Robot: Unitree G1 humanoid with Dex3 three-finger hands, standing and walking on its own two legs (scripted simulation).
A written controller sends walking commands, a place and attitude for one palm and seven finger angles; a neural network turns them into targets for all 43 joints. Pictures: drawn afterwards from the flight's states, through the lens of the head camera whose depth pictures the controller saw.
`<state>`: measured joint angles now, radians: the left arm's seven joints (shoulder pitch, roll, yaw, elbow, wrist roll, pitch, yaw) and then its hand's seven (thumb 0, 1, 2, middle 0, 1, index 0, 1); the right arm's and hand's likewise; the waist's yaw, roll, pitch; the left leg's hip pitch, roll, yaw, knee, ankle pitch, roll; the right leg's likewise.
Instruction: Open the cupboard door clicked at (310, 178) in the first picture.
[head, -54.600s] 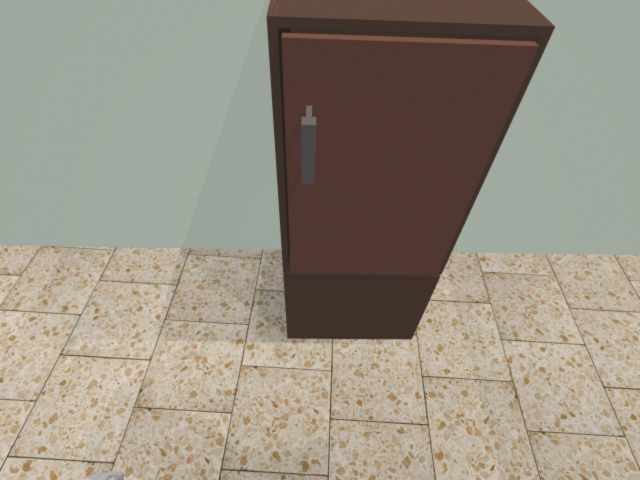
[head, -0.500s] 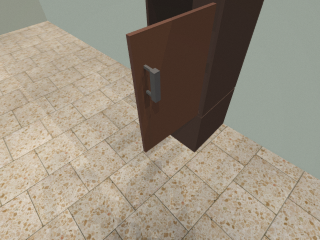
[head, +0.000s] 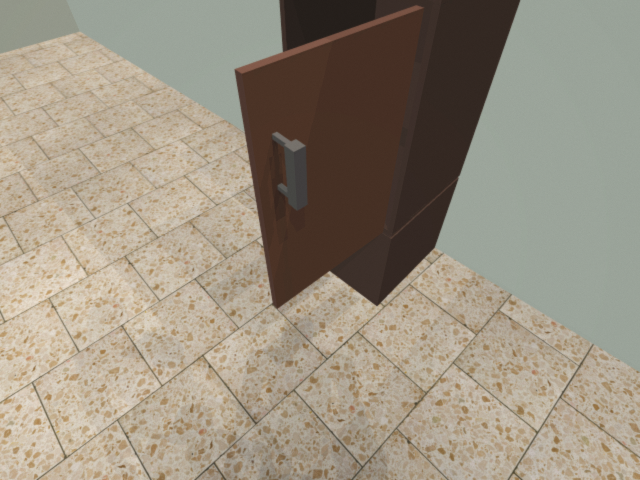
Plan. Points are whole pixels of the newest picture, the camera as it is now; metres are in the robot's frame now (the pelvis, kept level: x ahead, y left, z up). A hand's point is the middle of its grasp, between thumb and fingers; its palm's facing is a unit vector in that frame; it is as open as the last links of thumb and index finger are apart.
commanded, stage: look to check the result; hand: left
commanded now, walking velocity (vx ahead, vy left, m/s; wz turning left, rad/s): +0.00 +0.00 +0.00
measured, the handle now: (288, 170) +0.57 +0.08 +0.07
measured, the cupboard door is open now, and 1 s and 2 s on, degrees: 85 85 85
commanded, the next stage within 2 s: stand and wait in 0.42 s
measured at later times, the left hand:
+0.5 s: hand out of the picture -0.02 +0.15 -0.17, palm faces +0.07 -0.98 -0.18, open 7.3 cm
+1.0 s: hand out of the picture -0.01 +0.16 -0.17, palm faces +0.06 -0.98 -0.19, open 7.3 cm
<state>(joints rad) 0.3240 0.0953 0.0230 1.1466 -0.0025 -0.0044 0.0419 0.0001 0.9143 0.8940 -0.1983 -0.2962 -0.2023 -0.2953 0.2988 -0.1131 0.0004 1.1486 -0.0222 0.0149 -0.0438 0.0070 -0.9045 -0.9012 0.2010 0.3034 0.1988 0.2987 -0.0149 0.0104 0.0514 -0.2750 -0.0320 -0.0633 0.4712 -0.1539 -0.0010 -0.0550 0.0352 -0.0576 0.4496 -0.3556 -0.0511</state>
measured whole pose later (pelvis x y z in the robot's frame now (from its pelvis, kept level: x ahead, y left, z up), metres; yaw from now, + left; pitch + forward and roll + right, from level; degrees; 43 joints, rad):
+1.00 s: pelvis +0.02 -0.01 +0.00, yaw -1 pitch -3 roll +1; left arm 0.32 0.13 0.02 1.14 0.00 0.00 0.04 0.00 0.91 0.89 -0.20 -0.30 -0.20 -0.30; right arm 0.25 -0.14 0.01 1.15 -0.02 0.01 -0.05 0.01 -0.91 -0.90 0.20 0.30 0.20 0.30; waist 0.00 0.00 0.07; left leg -0.23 -0.02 -0.06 0.44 -0.17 -0.01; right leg 0.00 0.04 -0.05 0.39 -0.35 -0.06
